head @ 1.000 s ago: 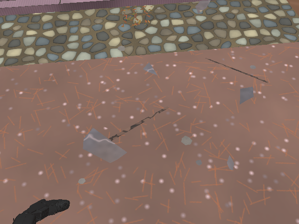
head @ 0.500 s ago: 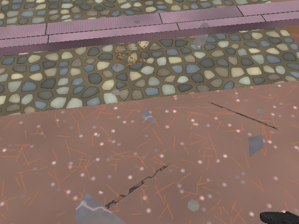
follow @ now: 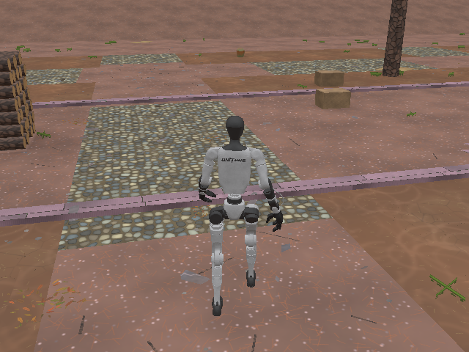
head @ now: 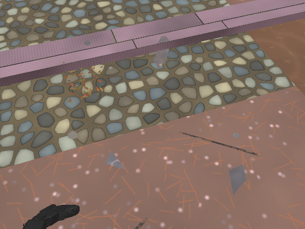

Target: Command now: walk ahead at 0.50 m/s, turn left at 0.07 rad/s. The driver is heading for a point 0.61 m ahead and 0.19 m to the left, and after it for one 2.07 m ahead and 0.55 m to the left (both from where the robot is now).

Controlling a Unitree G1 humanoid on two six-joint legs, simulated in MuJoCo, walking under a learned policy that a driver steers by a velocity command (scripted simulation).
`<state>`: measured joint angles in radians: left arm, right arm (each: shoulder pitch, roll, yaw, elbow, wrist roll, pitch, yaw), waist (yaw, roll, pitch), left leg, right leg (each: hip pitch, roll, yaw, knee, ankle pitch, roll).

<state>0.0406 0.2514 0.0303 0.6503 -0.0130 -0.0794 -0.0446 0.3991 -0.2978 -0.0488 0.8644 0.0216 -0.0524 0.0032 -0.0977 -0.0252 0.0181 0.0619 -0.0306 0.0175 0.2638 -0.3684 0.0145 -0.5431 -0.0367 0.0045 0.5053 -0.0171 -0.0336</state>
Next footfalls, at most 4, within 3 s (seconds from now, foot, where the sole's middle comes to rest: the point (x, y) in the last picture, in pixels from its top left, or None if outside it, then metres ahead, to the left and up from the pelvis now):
0.04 right None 0.19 -0.12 -0.77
0.56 left None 0.45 0.16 -0.77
1.06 right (123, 162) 0.79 0.10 -0.77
1.50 left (57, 159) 0.83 0.41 -0.77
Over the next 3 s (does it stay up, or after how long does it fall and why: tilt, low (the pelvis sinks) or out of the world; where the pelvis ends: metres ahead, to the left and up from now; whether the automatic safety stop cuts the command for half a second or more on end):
stays up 1.53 0.34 0.05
